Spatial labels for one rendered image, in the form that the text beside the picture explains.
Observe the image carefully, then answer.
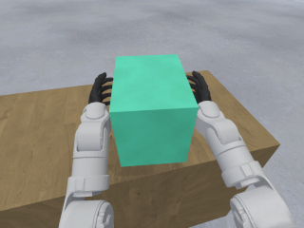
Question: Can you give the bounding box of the carton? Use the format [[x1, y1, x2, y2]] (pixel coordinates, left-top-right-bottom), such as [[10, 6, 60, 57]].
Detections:
[[109, 54, 199, 167]]

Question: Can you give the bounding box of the right robot hand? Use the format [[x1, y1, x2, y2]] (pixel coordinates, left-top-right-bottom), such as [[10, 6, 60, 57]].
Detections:
[[186, 70, 212, 104]]

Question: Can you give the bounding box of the pedestal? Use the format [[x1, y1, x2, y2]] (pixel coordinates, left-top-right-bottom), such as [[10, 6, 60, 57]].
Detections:
[[0, 70, 280, 228]]

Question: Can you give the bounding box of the left robot forearm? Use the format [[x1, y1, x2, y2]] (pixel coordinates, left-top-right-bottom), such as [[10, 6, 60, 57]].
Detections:
[[58, 102, 111, 228]]

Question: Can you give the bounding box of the right robot forearm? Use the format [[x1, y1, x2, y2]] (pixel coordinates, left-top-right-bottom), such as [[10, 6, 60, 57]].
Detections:
[[195, 101, 294, 222]]

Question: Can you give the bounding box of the left robot hand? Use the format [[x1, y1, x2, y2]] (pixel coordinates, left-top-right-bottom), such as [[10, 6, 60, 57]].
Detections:
[[88, 72, 114, 105]]

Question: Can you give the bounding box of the right robot upper arm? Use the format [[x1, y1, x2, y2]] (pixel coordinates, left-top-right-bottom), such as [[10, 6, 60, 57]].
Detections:
[[230, 185, 304, 228]]

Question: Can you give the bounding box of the left robot upper arm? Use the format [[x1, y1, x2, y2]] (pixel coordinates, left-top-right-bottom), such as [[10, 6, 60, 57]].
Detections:
[[59, 199, 114, 228]]

